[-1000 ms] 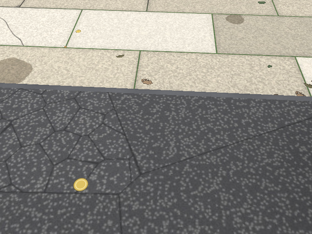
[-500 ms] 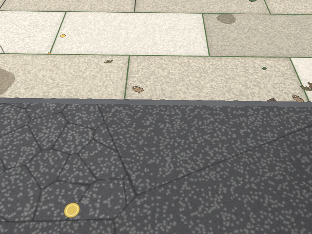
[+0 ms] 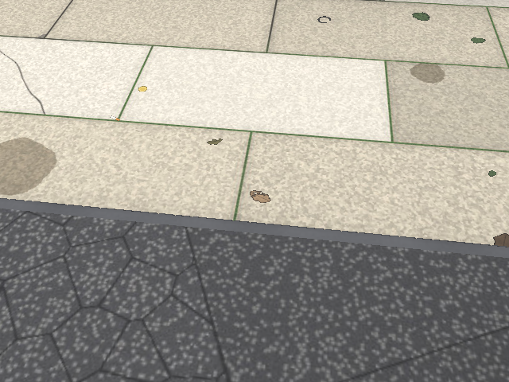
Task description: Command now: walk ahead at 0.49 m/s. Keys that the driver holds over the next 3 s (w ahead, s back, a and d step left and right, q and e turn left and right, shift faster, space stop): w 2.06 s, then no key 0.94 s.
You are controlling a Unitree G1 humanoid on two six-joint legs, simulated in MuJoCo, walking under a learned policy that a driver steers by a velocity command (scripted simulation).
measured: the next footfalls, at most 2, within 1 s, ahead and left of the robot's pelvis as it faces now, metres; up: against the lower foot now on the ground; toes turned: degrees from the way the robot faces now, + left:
left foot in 0.20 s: +0.29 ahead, +0.11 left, +0.00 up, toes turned +4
right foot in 0.76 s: +0.58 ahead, -0.06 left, +0.00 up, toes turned -5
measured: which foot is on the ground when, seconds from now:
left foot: up 0.00-0.18, down 0.20-0.76, up 0.78-1.00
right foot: down 0.00-0.20, up 0.22-0.74, down 0.76-1.00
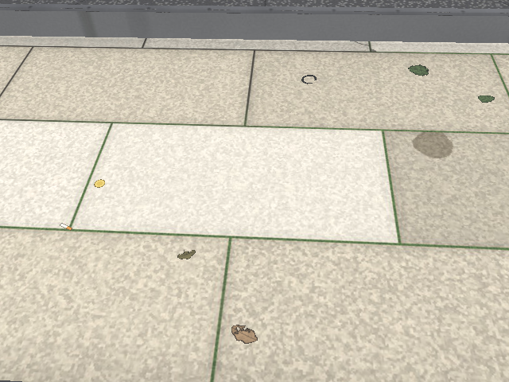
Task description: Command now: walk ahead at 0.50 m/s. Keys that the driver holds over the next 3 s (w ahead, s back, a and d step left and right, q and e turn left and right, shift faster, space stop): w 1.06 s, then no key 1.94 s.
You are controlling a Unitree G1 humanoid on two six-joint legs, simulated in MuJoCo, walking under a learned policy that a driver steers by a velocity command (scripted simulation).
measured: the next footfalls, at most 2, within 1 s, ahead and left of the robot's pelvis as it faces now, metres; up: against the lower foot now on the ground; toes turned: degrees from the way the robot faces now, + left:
left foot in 0.34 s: +0.32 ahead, +0.10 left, +0.00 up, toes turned +3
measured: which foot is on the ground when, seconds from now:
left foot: up 0.00-0.32, down 0.34-1.00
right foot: down 0.00-0.34, up 0.36-1.00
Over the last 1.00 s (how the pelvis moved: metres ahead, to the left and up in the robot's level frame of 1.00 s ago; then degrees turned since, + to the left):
0.54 0.00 0.00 0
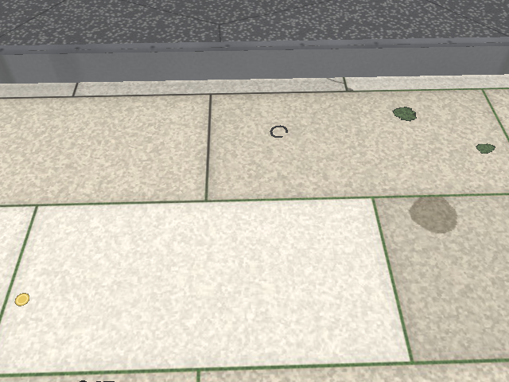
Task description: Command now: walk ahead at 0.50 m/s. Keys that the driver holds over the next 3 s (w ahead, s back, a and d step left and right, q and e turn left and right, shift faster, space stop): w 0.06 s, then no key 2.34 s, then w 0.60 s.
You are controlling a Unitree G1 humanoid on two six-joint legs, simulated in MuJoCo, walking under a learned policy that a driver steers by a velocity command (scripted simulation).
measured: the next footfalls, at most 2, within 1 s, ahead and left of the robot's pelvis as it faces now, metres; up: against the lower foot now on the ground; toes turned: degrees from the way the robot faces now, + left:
right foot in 0.10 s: +0.26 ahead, -0.12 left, -0.16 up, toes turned -4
left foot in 0.48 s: +0.39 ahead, +0.06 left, -0.16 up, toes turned +0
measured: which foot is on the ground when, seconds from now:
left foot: down 0.00-0.10, up 0.12-0.46, down 0.48-1.00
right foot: up 0.00-0.08, down 0.10-1.00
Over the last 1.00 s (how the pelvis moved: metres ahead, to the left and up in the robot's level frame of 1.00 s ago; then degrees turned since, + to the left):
0.51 0.02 -0.06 1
